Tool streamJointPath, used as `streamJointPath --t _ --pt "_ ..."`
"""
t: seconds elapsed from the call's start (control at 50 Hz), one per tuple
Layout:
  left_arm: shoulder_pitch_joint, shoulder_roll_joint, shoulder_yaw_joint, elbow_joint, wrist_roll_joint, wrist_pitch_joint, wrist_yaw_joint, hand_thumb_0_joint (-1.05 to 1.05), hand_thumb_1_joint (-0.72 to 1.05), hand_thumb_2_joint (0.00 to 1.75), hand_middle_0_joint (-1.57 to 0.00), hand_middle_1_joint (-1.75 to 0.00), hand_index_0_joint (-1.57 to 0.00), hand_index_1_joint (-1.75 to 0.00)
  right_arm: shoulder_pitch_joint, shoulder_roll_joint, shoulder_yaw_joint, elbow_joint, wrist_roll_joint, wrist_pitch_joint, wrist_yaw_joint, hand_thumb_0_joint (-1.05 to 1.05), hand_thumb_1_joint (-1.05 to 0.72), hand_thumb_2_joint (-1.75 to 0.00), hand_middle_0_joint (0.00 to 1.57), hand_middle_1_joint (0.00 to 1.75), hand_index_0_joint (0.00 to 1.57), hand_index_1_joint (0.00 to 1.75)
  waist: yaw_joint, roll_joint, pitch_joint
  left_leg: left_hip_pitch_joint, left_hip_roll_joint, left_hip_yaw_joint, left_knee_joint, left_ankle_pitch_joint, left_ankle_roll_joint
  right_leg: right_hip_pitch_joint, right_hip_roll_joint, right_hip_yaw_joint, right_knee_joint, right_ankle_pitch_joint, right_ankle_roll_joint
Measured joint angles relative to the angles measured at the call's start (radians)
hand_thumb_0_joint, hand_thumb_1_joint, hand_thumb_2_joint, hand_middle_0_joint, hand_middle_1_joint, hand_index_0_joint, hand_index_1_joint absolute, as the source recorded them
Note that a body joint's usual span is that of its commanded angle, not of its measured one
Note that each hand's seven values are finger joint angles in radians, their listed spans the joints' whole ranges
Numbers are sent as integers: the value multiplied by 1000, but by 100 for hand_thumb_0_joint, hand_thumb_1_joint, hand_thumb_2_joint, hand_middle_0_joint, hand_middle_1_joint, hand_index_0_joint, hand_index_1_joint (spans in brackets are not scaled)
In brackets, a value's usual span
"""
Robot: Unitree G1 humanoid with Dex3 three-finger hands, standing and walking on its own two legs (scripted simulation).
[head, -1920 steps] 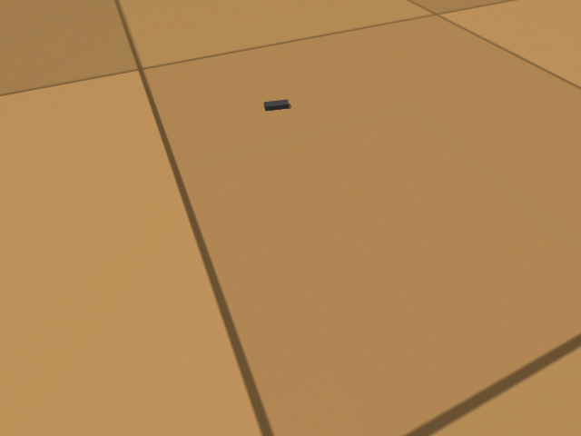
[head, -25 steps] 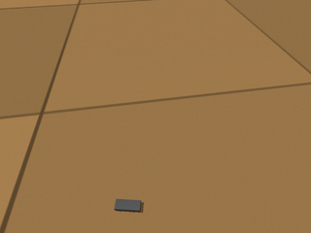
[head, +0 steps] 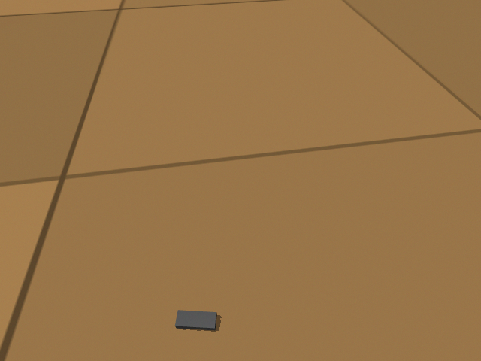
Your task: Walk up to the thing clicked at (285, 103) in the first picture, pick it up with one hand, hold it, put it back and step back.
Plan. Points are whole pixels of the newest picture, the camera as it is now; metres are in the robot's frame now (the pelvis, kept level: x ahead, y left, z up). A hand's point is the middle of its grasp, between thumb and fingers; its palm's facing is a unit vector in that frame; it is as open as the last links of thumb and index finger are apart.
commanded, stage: stand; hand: left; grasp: from above
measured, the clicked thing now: (196, 320) +0.42 +0.20 -0.77
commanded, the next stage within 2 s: step back in 0.26 s
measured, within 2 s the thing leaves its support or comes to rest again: neither
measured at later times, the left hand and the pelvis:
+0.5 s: hand out of the picture +0.07 +0.28 -0.17, palm faces -0.01 -0.92 -0.38, open 7.3 cm; pelvis -0.04 +0.01 -0.02, yaw +0 degrees
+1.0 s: hand out of the picture +0.00 +0.31 -0.18, palm faces -0.13 -0.92 -0.38, open 7.3 cm; pelvis -0.14 +0.05 -0.03, yaw -6 degrees
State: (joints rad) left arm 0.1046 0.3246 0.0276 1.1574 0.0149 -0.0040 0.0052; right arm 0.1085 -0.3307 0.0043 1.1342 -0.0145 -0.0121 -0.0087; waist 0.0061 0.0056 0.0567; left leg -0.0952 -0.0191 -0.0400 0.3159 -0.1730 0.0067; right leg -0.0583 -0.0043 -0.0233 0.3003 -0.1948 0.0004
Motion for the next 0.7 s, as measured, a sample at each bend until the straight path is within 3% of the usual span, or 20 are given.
streamJointPath --t 0.26,0.42,0.52,0.56,0.58,0.6,0.62,0.66,0.7 --pt "8 6 -7 -7 -3 -3 -2 0 91 90 -20 -30 -21 -30 6 -4 2 0 2 0 2 1 -90 -90 21 30 20 30 -2 -1 0 0 2 1 2 0 -2 -1 2 1 2 0 -2" --pt "-29 38 22 -112 -17 19 4 0 91 90 -20 -30 -21 -30 -44 -45 -30 -84 21 39 17 1 -90 -90 21 30 20 30 -16 11 79 -158 4 -8 211 -54 12 -133 8 -9 166 -43 -11" --pt "-49 64 30 -181 7 34 11 0 91 90 -20 -30 -21 -30 -29 -65 -52 -143 16 65 27 1 -90 -90 21 30 20 30 -11 -24 108 -250 -48 -16 521 -287 33 -212 -28 12 262 -64 -1" --pt "-58 77 29 -204 13 39 14 0 91 90 -20 -30 -21 -30 -6 -66 -56 -162 17 60 29 1 -90 -90 21 30 20 30 -18 -44 106 -224 -40 -3 483 -268 32 -245 -45 18 293 -70 14" --pt "-62 82 28 -217 12 44 14 0 91 90 -20 -30 -21 -30 10 -68 -59 -170 13 53 30 1 -90 -90 21 30 20 30 -23 -47 102 -195 -28 2 406 -183 30 -266 -50 17 318 -78 23" --pt "-68 84 26 -233 8 49 13 0 91 90 -20 -30 -21 -30 24 -74 -63 -176 3 47 28 1 -90 -90 21 30 20 30 -26 -44 99 -171 -21 -1 344 -180 26 -294 -51 17 356 -89 22" --pt "-81 90 29 -244 3 54 15 0 91 90 -20 -30 -21 -30 28 -66 -68 -176 -8 44 24 1 -90 -90 21 30 20 30 -23 -60 114 -171 -32 7 346 -205 30 -320 -44 54 415 -156 9" --pt "-93 95 34 -259 1 63 26 0 91 90 -20 -30 -21 -30 33 -49 -63 -180 -15 43 24 1 -90 -90 21 30 20 30 -21 -74 142 -178 -34 18 357 -201 42 -365 25 144 571 -315 -8" --pt "-89 95 32 -262 -2 69 32 0 91 90 -20 -30 -21 -30 42 -30 -56 -186 -16 43 17 1 -90 -90 21 30 20 30 -30 -75 149 -174 -26 21 329 -172 48 -400 90 185 717 -361 -18"
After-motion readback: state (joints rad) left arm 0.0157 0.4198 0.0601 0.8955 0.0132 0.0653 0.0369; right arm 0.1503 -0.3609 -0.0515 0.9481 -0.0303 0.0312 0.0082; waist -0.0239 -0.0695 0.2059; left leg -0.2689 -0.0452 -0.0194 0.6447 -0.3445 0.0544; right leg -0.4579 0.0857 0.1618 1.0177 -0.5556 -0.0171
